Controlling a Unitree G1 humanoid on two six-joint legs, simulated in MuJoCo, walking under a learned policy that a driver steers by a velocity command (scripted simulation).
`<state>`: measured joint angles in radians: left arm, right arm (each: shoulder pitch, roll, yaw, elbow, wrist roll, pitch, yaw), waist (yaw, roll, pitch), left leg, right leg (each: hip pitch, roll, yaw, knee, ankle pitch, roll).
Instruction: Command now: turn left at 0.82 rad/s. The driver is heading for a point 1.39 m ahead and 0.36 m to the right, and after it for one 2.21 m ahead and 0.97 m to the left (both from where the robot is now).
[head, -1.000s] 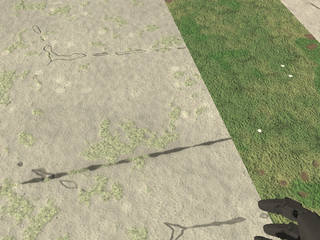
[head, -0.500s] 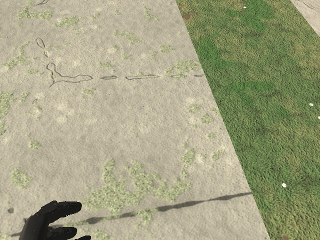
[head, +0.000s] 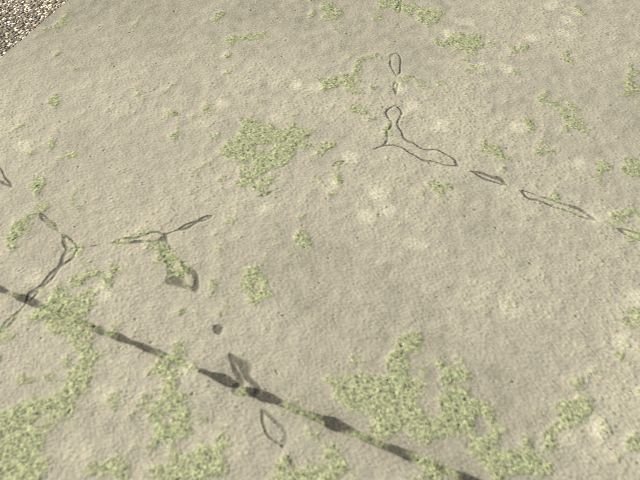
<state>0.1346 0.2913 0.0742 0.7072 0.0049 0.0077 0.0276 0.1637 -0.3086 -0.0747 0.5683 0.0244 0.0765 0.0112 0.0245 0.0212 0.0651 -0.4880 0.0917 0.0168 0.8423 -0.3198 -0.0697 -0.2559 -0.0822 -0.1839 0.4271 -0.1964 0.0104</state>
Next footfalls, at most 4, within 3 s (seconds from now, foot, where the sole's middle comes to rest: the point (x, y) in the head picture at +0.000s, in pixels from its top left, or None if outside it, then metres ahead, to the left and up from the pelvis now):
0.06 left None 0.05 0.14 -0.78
0.68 right None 0.39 -0.15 -0.78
1.16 left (473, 295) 0.86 -0.31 -0.78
1.58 right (599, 209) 1.14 -0.68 -0.78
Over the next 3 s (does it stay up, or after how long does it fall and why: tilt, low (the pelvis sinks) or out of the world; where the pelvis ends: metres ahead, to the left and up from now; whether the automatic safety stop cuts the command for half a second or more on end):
stays up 1.64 -0.57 -0.01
